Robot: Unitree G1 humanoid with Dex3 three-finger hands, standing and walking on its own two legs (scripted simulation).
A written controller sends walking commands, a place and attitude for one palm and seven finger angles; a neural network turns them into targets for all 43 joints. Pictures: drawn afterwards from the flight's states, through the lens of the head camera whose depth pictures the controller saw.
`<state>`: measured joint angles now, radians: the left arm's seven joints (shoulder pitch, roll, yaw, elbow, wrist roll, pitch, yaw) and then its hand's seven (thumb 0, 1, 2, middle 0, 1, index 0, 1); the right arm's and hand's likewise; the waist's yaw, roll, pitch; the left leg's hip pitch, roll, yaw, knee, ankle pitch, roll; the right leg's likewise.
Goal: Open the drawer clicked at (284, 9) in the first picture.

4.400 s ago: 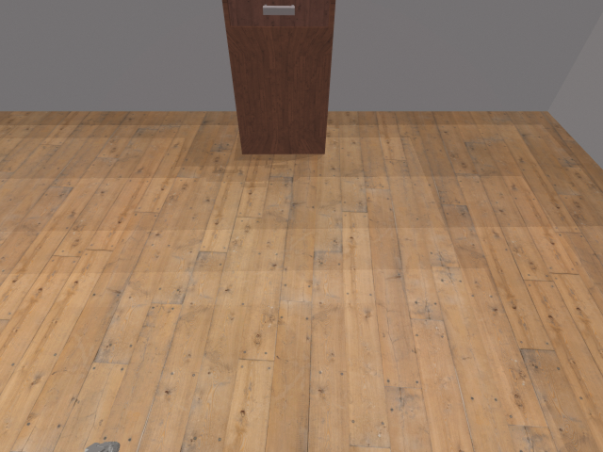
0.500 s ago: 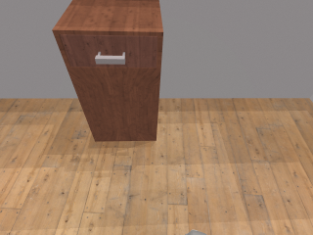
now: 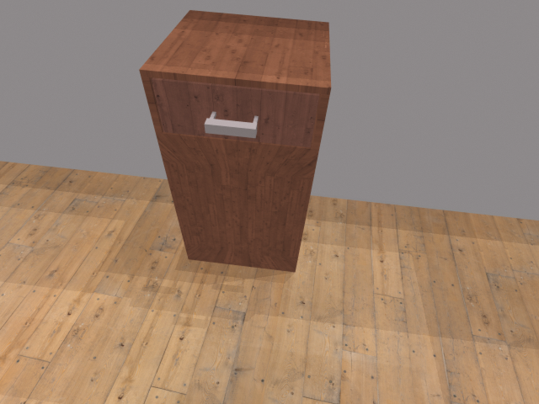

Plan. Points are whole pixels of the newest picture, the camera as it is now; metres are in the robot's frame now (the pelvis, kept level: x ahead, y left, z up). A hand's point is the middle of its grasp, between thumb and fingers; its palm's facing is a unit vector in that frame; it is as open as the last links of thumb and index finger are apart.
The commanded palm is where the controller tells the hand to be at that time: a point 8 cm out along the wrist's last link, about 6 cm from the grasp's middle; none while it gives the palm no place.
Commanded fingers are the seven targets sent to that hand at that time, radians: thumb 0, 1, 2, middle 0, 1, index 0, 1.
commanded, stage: take the last steps up to it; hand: left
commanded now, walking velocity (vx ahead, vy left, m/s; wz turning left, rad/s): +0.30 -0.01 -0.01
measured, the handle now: (232, 122) +0.76 +0.17 -0.01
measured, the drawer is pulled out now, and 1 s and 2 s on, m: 0.00 0.00 0.00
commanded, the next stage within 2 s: come to a stop and stand still in 0.50 s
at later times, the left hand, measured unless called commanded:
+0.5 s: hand (199, 342) +0.26 +0.16 -0.17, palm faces +0.02 -0.97 -0.24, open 7.3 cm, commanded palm none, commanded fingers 0.00 0.90 0.90 -0.20 -0.30 -0.20 -0.30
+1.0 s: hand (196, 353) +0.24 +0.16 -0.18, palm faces +0.06 -0.97 -0.22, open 7.3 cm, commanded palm none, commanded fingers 0.00 0.90 0.90 -0.20 -0.30 -0.20 -0.30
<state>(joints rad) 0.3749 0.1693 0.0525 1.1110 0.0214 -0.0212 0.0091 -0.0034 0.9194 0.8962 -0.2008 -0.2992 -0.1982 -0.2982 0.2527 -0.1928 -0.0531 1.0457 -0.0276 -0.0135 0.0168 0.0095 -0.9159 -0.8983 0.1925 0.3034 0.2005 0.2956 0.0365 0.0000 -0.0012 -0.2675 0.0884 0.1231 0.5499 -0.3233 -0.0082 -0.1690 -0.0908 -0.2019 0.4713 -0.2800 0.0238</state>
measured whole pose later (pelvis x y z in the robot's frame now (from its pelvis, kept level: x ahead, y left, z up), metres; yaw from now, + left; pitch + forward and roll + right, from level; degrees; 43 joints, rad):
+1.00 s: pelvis +0.23 -0.03 +0.00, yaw -2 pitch -1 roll +1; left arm 0.25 0.17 0.03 1.04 0.01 0.04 0.03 0.00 0.91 0.90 -0.20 -0.30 -0.20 -0.30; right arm 0.10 -0.14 -0.02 1.01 -0.02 0.02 -0.03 0.00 -0.91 -0.90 0.20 0.30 0.20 0.30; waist 0.04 -0.02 0.09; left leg -0.28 0.04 0.11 0.50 -0.20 0.01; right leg -0.28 -0.04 -0.07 0.72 -0.45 0.00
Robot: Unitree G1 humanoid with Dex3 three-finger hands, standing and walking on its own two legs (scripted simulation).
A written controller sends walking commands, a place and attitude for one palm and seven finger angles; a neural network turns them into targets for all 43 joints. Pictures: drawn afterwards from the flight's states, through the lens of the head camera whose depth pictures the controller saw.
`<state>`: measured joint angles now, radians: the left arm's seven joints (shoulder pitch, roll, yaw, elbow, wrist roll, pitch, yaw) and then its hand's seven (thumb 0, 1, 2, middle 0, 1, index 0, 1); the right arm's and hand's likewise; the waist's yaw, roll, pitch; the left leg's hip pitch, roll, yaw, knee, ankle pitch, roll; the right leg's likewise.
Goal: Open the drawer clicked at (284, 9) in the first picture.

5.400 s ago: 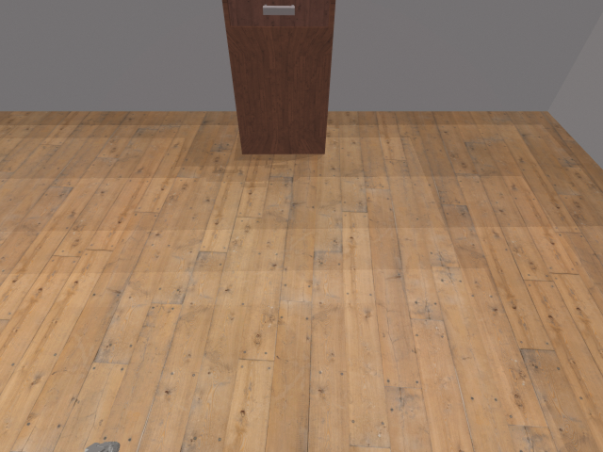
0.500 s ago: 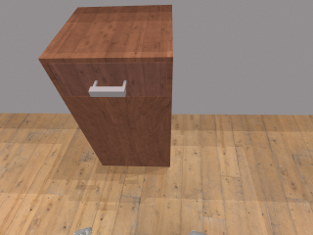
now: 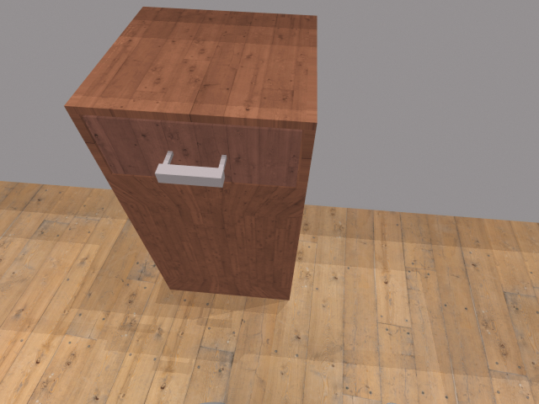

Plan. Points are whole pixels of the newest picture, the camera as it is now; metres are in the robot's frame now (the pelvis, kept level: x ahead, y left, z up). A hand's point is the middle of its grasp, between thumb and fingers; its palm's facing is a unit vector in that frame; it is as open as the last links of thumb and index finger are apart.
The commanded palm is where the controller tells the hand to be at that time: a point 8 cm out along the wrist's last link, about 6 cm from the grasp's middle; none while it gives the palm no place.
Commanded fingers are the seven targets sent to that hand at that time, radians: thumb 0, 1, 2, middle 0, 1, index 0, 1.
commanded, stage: come to a stop and stand still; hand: left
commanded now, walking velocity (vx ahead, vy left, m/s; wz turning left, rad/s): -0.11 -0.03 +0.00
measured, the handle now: (193, 166) +0.53 +0.21 -0.01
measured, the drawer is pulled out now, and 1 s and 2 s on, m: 0.00 0.00 0.00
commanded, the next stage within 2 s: look again from close up in 1.42 s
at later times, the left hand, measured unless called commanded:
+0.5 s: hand out of the picture -0.01 +0.14 -0.17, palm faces +0.10 -0.97 -0.21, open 7.3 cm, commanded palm none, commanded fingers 0.00 0.90 0.90 -0.20 -0.30 -0.20 -0.30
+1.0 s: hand out of the picture -0.10 +0.14 -0.17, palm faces +0.08 -0.98 -0.15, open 7.4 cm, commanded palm none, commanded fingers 0.00 0.90 0.90 -0.20 -0.30 -0.20 -0.30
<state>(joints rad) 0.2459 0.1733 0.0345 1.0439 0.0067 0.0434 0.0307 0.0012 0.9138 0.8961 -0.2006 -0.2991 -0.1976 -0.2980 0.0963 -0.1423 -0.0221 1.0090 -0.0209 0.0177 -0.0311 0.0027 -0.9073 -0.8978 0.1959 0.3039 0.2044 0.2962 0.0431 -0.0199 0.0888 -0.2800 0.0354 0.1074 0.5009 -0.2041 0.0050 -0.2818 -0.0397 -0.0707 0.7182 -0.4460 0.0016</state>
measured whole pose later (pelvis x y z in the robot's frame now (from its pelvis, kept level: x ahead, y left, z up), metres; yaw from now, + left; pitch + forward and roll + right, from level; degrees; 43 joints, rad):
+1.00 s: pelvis -0.07 -0.02 +0.01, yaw +1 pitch -1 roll +0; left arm 0.33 0.11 0.01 1.16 0.00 0.01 0.03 0.00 0.91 0.90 -0.20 -0.30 -0.20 -0.30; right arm 0.39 -0.10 0.01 1.16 -0.02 0.00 -0.04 0.00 -0.91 -0.90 0.19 0.30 0.20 0.30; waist 0.01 0.00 0.01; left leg -0.13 0.01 0.05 0.40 -0.26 0.00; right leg -0.24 0.00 -0.10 0.40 -0.15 -0.04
